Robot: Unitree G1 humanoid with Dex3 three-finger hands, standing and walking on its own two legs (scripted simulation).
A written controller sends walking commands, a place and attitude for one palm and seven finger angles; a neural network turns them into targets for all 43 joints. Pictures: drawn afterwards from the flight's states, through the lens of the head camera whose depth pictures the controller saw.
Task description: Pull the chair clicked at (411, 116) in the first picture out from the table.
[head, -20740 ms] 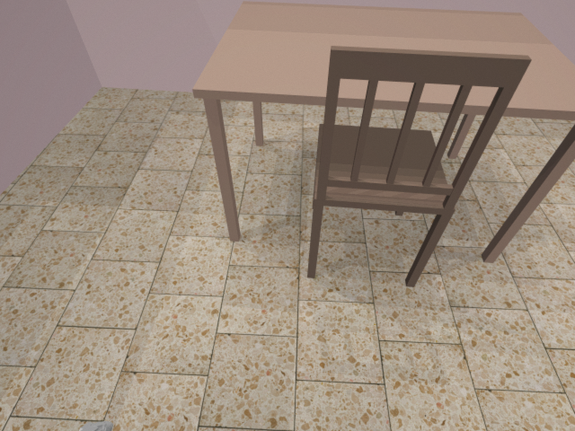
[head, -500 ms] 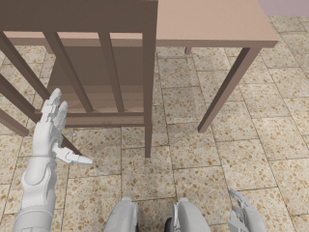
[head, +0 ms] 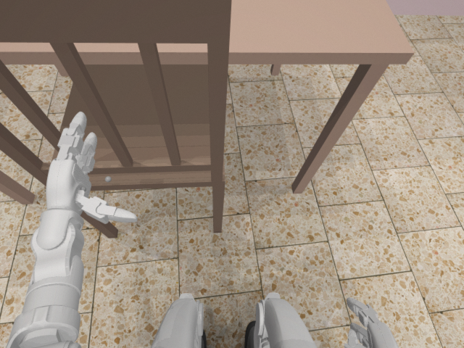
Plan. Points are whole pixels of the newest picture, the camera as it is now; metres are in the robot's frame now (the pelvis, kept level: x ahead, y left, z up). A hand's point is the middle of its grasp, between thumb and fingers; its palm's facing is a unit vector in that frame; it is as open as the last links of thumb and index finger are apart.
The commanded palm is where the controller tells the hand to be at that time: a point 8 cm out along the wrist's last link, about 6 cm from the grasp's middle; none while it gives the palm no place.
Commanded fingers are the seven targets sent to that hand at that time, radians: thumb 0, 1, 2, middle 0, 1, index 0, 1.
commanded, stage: push the fingers through the gap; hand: left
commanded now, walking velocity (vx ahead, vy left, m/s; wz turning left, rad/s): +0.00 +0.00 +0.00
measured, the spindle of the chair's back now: (103, 118) +0.49 +0.24 +0.05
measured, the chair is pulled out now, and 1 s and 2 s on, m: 0.00 0.00 0.00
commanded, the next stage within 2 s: hook a spindle and tug to test in 1.14 s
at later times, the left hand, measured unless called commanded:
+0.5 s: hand (114, 153) +0.43 +0.21 +0.02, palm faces +0.08 -1.00 -0.05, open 16.9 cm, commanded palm +0.41 +0.26 +0.02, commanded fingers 0.00 -0.50 0.30 -0.06 -0.08 -0.06 -0.08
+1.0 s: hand (115, 143) +0.46 +0.22 +0.02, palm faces +0.09 -1.00 -0.04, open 16.9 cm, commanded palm +0.43 +0.26 +0.02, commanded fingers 0.00 -0.50 0.30 -0.06 -0.08 -0.06 -0.08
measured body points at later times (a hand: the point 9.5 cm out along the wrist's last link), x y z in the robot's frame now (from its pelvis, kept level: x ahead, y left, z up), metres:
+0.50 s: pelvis +0.00 +0.00 +0.00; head +0.14 +0.02 +0.42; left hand +0.42 +0.27 +0.03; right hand +0.09 -0.26 -0.12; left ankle +0.02 +0.09 -0.62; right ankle +0.04 -0.11 -0.62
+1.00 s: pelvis +0.00 +0.00 -0.01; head +0.15 +0.02 +0.42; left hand +0.45 +0.27 +0.02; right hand +0.06 -0.26 -0.12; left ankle +0.02 +0.09 -0.62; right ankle +0.04 -0.11 -0.62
